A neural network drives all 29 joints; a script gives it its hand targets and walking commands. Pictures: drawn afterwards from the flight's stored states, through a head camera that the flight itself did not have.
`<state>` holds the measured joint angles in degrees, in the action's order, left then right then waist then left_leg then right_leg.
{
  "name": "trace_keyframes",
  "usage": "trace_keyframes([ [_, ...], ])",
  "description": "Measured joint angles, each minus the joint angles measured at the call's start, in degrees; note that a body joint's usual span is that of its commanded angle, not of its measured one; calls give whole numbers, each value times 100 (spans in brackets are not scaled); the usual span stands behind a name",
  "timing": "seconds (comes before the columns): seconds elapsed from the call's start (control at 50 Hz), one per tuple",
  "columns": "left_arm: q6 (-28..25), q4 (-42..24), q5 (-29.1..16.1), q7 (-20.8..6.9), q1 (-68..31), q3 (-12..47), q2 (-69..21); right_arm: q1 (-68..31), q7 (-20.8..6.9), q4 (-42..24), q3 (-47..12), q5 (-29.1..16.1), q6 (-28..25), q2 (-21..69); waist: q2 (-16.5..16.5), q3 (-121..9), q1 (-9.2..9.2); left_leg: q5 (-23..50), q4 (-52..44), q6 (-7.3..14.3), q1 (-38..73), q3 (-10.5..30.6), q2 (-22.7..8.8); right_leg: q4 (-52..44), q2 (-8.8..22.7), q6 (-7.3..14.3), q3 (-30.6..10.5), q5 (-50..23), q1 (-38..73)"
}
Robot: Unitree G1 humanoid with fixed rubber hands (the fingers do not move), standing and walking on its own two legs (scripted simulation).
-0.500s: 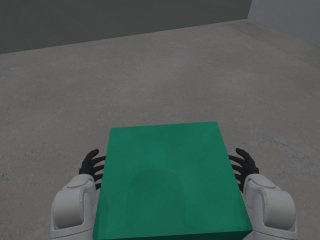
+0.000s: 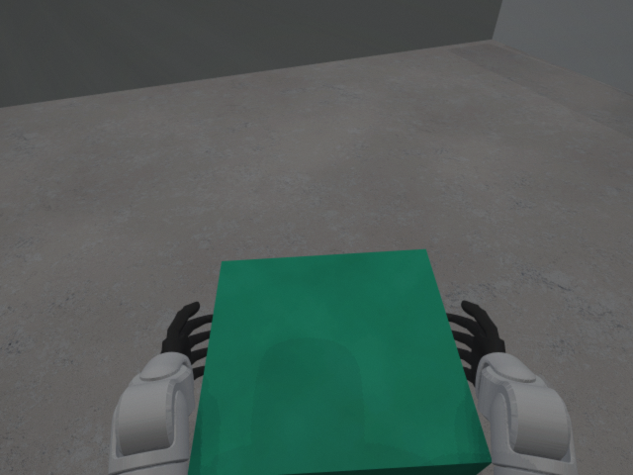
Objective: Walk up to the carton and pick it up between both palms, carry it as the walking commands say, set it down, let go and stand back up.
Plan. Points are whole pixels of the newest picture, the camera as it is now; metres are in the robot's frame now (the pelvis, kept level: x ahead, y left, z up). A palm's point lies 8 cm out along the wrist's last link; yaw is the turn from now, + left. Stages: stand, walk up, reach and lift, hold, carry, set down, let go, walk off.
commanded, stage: carry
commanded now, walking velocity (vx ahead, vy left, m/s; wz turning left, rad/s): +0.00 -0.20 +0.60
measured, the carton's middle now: (331, 381) +0.28 +0.00 -0.01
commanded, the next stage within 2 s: none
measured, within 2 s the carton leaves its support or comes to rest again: neither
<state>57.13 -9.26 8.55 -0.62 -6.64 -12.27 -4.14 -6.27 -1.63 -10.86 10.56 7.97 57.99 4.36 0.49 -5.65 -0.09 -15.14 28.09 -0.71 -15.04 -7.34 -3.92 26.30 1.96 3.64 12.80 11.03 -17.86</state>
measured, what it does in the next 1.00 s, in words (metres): steps to the right, turning left: left foot, then right foot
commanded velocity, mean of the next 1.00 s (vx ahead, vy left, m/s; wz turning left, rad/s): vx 0.00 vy -0.20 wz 0.60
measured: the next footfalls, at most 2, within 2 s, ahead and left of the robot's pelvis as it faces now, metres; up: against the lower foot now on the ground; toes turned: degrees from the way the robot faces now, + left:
left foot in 0.56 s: -0.02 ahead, +0.07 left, +0.00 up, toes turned +22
right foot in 0.92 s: +0.08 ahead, -0.24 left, +0.00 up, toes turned +21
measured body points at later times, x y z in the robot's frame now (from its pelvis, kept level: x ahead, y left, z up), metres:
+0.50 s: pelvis -0.02 -0.03 -0.02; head +0.00 -0.02 +0.43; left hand +0.20 +0.20 +0.05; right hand +0.28 -0.16 +0.06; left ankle -0.06 +0.06 -0.71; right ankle +0.04 -0.08 -0.74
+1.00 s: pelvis -0.02 -0.14 -0.01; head +0.02 -0.15 +0.44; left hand +0.13 +0.14 +0.06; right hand +0.30 -0.18 +0.05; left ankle -0.07 +0.01 -0.70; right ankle +0.04 -0.25 -0.74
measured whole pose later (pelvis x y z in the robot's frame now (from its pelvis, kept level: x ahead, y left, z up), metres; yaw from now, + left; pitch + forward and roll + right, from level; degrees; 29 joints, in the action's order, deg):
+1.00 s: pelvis -0.02 -0.14 -0.01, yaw +29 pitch +5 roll -1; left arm 65.6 -24.9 6.5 0.3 -3.3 -11.4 -7.3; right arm -2.7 -1.6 -28.5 10.9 5.7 67.9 3.8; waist 3.7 -2.7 0.5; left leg -29.5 54.2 -3.4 -33.3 2.7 -4.3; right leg 33.9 3.4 -0.1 7.6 18.3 -20.7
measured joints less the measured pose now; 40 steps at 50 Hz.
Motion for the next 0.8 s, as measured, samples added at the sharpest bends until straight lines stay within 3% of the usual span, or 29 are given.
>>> trace_keyframes([
  [0.14, 713, -1391, -283, 113, 292, 184, 80, 286, 144, -1357, -141, -311, 669, -34, -43, 58, 60, -91, 292, -23, -241, 155, -24, 224, 25, 13, 130, 112, -144],
  [0.24, 1078, -1443, -228, 54, 223, 82, 56, 198, 138, -1411, -83, -227, 1029, 71, -75, -12, 69, -254, 698, -94, -498, 366, -46, 683, 69, 1, 274, 404, -335],
  [0.32, 1145, -1386, -186, 40, 147, 57, -19, 164, 118, -1431, -34, -199, 1132, 44, 3, 50, 38, -422, 1111, -136, -814, 575, -118, 854, 27, 216, 483, 511, -446],
  [0.38, 1104, -1368, -114, 67, 99, 52, -178, 143, 68, -1414, 56, -259, 1100, -48, -50, 193, 66, -1340, 2443, -30, -1343, 432, -95, 906, 151, 299, 700, 540, -497],
  [0.42, 1061, -1448, -78, 81, 154, 37, -267, 132, 32, -1408, 92, -304, 1062, -74, -49, 314, 87, -1383, 2900, -14, -1466, 270, -113, 855, 217, 299, 843, 509, -456],
  [0.52, 1030, -1816, -67, 83, 287, 45, -310, 154, -6, -1570, 93, -393, 960, -48, -74, 451, 77, -1271, 2054, 84, -996, -12, -49, 998, 391, 284, 1157, 570, -509],
  [0.56, 1028, -1910, -68, 75, 320, 33, -287, 128, -17, -1594, 82, -388, 946, -7, -113, 430, 76, -735, 1171, 208, -610, -23, 20, 1274, 498, 255, 1253, 708, -611],
  [0.58, 1014, -1901, -78, 59, 339, 12, -229, 124, -17, -1543, 66, -348, 900, 70, -191, 444, 94, -643, 1179, 241, -642, 14, 83, 1481, 524, 61, 1109, 887, -704],
  [0.62, 1013, -1827, -100, 17, 386, 8, -123, 193, -6, -1500, 59, -252, 869, 221, -196, 485, 114, -600, 1202, 234, -692, 186, 116, 2430, 296, -312, 332, 1527, -1059],
  [0.66, 1032, -1738, -147, 8, 408, 47, -62, 339, 1, -1533, 76, -201, 858, 300, -180, 500, 74, -447, 958, 176, -635, 379, 132, 3367, 121, -502, -294, 1511, -1364],
  [0.72, 1006, -1752, -214, 27, 415, 97, -77, 473, 7, -1705, 100, -224, 851, 291, -115, 474, -5, -127, 543, 72, -596, 662, 114, 3639, 83, -667, -777, 1214, -1484],
  [0.8, 938, -1883, -281, 83, 320, 142, -30, 408, 18, -1905, 105, -251, 810, 286, 1, 406, -66, 124, 314, -96, -737, 1008, -4, 2979, 54, -721, -1026, 1257, -1314],
])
